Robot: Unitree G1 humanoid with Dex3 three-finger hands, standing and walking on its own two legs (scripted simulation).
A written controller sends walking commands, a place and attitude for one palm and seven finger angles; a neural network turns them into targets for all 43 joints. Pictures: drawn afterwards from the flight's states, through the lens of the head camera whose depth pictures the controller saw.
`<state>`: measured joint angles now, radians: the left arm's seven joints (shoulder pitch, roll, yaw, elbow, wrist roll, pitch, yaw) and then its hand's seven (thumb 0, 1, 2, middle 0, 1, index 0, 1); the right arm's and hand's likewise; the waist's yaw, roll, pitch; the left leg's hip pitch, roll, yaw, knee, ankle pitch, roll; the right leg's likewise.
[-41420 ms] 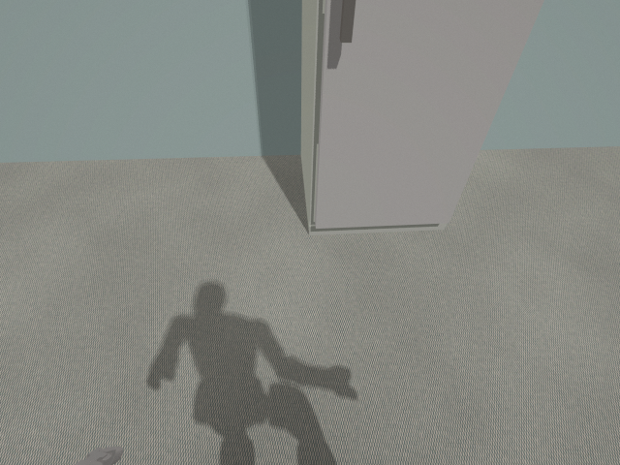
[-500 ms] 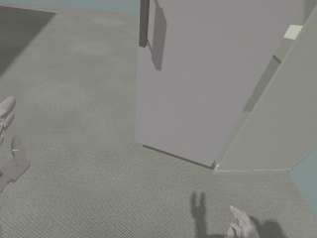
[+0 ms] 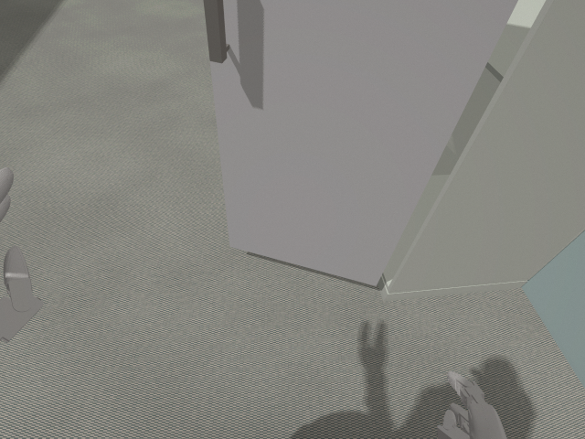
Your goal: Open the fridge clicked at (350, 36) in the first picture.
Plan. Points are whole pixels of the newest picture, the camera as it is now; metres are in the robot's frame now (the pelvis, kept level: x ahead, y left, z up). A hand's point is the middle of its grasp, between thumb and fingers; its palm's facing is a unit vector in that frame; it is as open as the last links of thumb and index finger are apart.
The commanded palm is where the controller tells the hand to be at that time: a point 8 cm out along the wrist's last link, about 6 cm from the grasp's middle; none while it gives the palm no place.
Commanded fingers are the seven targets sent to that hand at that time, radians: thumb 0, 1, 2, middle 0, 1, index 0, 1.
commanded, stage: stop stepping back and stand still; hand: left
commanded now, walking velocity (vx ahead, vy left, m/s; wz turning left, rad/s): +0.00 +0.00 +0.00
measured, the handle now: out of the picture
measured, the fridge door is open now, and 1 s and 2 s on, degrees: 67 67 67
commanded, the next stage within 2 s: let the arm hang, fingers relaxed in 0.26 s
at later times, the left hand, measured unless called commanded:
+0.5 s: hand (110, 369) +0.20 +0.24 -0.01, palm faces +0.10 -0.88 -0.46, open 7.4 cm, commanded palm none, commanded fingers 0.00 0.90 0.90 -0.20 -0.30 -0.20 -0.30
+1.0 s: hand out of the picture -0.02 +0.22 -0.15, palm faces +0.00 -0.96 -0.29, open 7.3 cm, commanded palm none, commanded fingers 0.00 0.90 0.90 -0.20 -0.30 -0.20 -0.30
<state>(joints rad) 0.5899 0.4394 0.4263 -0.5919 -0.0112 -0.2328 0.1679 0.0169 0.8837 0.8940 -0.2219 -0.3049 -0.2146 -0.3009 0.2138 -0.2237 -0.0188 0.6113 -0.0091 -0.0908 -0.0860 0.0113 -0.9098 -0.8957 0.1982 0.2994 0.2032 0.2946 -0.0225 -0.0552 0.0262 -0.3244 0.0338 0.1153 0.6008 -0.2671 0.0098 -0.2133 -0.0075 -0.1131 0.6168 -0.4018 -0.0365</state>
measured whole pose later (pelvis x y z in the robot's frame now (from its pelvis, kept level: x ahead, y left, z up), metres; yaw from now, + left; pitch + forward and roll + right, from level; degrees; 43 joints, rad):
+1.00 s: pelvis -0.01 +0.00 +0.02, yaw +1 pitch -1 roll -1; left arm 0.29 0.26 0.00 1.11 0.02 0.01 0.02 0.01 0.92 0.89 -0.21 -0.30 -0.20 -0.30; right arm 0.25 -0.21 0.00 1.08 -0.02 0.03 -0.02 0.00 -0.91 -0.90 0.20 0.30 0.20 0.29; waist -0.01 0.03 0.03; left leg -0.23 0.03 0.10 0.42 -0.17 0.02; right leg -0.11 0.01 -0.10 0.39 -0.26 -0.03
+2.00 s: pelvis +0.01 +0.00 +0.02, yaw +0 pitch -1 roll +0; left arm 0.20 0.26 0.00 1.16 0.02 -0.02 0.01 0.01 0.91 0.89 -0.20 -0.30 -0.20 -0.30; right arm 0.17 -0.25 -0.01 1.14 -0.02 0.01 -0.02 0.00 -0.91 -0.90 0.20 0.30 0.20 0.29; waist -0.01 0.01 0.03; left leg -0.17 0.02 0.12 0.33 -0.15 0.02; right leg -0.05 0.00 -0.08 0.32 -0.25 -0.02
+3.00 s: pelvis +0.03 -0.03 +0.02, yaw -1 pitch -1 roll +1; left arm 0.13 0.31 0.00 1.13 0.01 -0.02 0.01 0.01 0.91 0.89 -0.21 -0.30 -0.20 -0.30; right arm 0.12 -0.32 0.00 1.13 -0.01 0.01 -0.02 0.00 -0.91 -0.90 0.20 0.30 0.20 0.29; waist -0.01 0.00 0.04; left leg -0.13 0.05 0.12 0.31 -0.17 -0.02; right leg -0.01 0.04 -0.07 0.27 -0.25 -0.05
